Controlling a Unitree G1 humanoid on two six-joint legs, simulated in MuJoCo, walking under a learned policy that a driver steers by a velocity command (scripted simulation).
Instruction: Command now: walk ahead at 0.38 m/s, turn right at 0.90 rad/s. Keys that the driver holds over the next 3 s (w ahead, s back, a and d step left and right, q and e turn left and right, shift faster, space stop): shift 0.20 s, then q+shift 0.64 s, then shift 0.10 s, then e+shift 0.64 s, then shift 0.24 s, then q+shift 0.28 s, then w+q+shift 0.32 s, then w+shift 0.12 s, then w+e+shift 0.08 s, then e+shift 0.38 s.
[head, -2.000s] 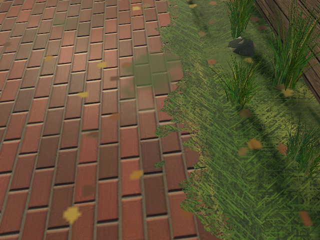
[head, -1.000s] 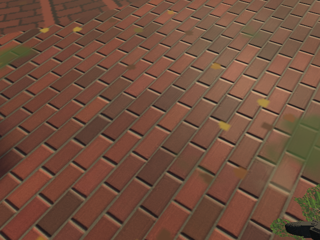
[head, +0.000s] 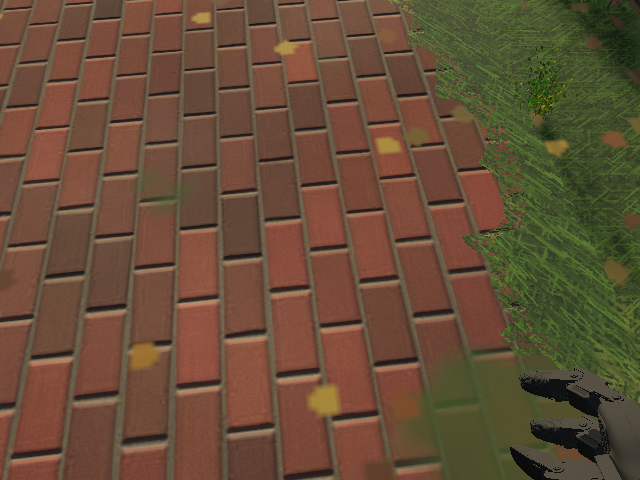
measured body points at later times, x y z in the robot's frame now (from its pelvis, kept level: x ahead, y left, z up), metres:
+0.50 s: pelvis +0.11 +0.02 +0.03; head +0.13 +0.00 +0.48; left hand +0.30 +0.24 -0.06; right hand +0.14 -0.25 -0.11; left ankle +0.13 +0.13 -0.66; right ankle +0.14 -0.08 -0.71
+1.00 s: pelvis +0.10 +0.07 +0.03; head +0.12 +0.11 +0.48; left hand +0.10 +0.37 -0.09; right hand +0.32 -0.15 -0.05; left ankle +0.07 +0.13 -0.71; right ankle +0.17 -0.06 -0.64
